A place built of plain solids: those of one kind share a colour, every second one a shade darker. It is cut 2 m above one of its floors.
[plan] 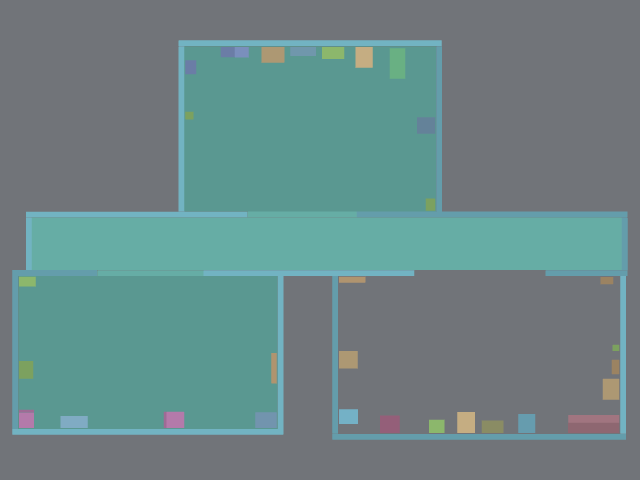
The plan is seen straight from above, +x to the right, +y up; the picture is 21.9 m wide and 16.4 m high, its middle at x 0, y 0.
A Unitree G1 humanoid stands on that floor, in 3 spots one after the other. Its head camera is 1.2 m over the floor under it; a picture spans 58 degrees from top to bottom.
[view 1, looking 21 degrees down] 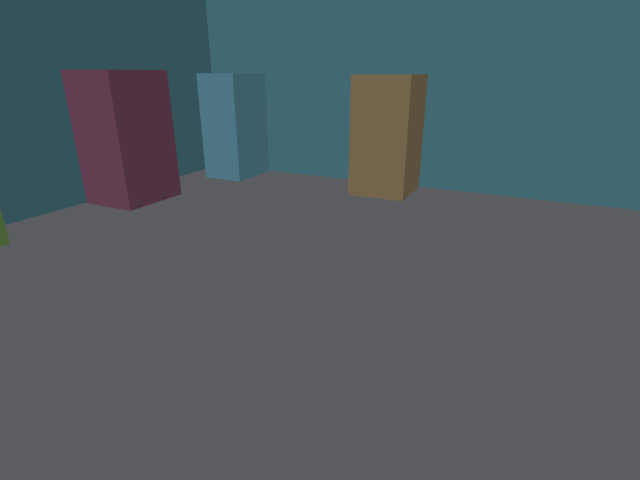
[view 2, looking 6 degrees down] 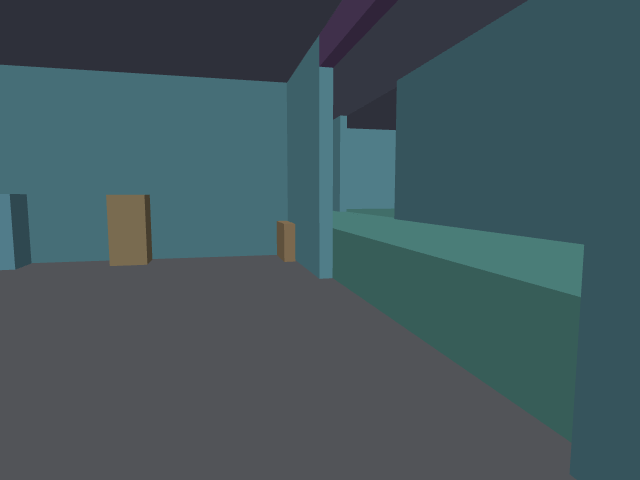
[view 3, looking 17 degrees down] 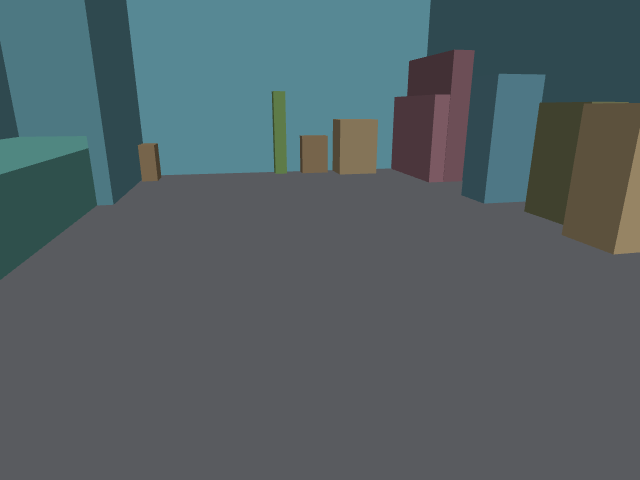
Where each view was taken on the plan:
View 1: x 5.44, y -2.69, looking -154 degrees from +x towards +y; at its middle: ground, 3.35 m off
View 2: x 9.14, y -2.69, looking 166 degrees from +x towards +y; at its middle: wall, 6.14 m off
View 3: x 1.79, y -2.69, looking -12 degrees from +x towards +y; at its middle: ground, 4.10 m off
